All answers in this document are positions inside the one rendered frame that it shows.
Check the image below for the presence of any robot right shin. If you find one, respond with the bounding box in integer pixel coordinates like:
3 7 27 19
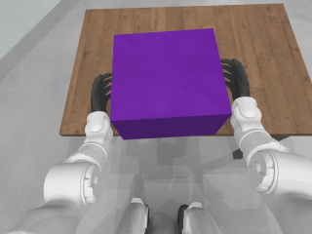
181 202 202 234

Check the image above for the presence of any left robot upper arm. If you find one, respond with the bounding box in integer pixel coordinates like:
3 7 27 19
1 161 103 234

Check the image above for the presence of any robot right thigh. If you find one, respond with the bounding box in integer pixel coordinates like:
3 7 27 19
183 207 221 234

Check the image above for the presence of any right robot forearm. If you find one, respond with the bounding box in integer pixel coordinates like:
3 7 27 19
230 97 297 167

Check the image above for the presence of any table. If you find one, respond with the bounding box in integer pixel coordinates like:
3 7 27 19
58 3 312 160

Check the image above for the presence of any right robot upper arm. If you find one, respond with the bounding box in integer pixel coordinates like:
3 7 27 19
246 149 312 234

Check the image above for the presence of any left robot forearm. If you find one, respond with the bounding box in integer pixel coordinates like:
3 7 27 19
43 111 113 200

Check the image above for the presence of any robot left hand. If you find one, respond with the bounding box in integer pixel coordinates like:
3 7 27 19
91 73 112 113

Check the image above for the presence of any carton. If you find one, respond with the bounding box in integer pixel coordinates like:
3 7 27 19
109 28 232 140

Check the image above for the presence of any robot right hand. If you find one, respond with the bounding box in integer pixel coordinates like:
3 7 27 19
220 58 251 100

